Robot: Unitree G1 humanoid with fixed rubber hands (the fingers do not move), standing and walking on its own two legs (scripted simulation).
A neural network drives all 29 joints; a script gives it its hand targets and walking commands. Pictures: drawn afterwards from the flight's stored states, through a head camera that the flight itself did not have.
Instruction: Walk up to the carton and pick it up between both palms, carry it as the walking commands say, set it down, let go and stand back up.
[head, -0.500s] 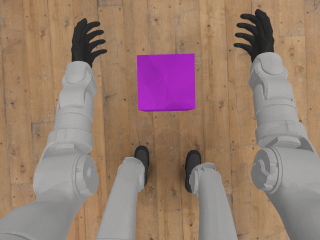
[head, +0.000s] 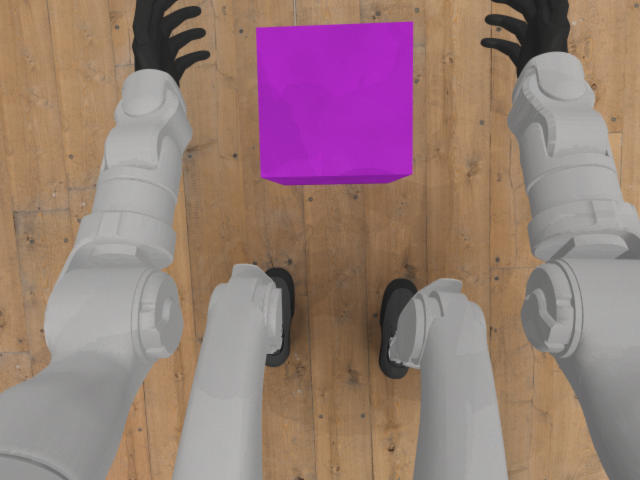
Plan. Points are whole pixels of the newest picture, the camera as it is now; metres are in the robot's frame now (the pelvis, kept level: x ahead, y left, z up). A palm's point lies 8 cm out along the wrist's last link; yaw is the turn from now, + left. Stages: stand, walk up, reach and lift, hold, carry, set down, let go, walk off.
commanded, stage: reach and lift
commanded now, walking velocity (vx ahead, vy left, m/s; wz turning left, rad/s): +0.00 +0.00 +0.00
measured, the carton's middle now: (335, 120) +0.52 +0.03 -0.39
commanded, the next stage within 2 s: none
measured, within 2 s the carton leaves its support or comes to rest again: neither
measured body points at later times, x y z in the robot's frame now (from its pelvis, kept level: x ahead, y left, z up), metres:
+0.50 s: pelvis -0.02 +0.00 -0.10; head +0.35 +0.00 +0.16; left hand +0.52 +0.21 -0.27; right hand +0.55 -0.16 -0.27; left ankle +0.10 +0.13 -0.48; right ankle +0.10 -0.12 -0.48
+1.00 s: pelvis -0.02 +0.00 -0.14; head +0.35 +0.00 +0.10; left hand +0.52 +0.20 -0.33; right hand +0.55 -0.16 -0.33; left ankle +0.10 +0.13 -0.48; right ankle +0.09 -0.12 -0.48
